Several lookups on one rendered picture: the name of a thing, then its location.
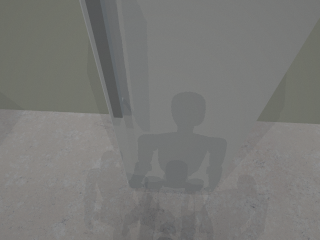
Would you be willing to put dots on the fridge door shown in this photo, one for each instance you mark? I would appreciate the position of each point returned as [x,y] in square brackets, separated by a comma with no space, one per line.
[195,76]

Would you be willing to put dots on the handle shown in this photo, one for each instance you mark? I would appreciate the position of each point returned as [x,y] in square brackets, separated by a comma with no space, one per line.
[101,31]

